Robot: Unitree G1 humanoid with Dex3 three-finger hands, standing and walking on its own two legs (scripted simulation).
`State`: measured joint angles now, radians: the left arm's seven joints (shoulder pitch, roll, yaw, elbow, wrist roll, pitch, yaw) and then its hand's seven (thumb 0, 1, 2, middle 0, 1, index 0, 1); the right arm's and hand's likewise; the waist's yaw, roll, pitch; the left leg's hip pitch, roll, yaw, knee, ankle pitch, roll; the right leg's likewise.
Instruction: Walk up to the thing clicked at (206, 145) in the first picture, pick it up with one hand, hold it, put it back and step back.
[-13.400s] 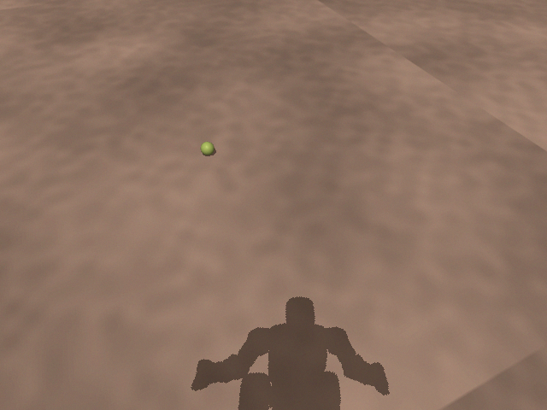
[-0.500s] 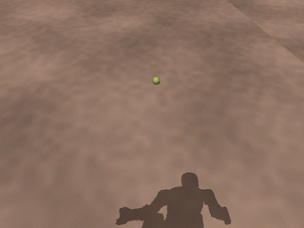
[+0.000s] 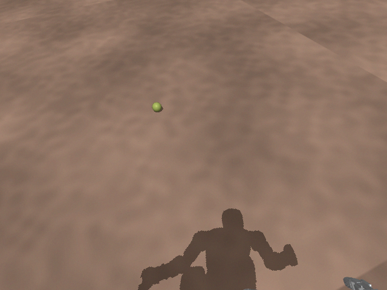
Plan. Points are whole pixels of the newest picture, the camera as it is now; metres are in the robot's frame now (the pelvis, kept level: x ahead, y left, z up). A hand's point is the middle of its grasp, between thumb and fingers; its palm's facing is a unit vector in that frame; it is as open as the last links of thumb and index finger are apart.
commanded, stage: walk up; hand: left
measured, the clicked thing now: (156, 107) +1.56 +0.30 -0.73
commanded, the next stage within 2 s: none
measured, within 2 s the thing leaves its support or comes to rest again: neither
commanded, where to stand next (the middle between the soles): +1.28 +0.67 m, yaw -85 degrees
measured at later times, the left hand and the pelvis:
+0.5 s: hand (70, 221) +0.35 +0.36 -0.14, palm faces -0.33 -0.79 -0.52, open 7.4 cm; pelvis +0.25 +0.07 -0.02, yaw -20 degrees
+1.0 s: hand (110, 112) +0.80 +0.33 -0.13, palm faces -0.51 -0.64 -0.58, open 7.3 cm; pelvis +0.52 +0.15 -0.04, yaw -36 degrees
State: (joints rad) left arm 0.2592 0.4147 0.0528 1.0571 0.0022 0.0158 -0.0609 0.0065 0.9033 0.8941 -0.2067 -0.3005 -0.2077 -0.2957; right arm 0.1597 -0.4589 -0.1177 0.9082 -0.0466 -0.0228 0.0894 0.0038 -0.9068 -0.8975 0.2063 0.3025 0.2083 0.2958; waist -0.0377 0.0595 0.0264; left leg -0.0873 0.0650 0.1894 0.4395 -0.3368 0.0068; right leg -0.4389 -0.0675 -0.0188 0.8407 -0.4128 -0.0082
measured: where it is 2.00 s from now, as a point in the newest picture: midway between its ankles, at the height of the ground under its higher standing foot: (142, 168)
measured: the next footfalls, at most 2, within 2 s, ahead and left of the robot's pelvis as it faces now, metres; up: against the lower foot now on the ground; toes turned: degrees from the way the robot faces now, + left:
left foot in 0.52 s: +0.48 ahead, +0.17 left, +0.00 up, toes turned -19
right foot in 0.94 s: +0.56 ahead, +0.00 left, +0.00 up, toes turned -45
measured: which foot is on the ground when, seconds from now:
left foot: down 0.00-0.10, up 0.12-0.50, down 0.52-0.94, up 0.96-1.00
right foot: down 0.00-0.54, up 0.56-0.92, down 0.94-1.00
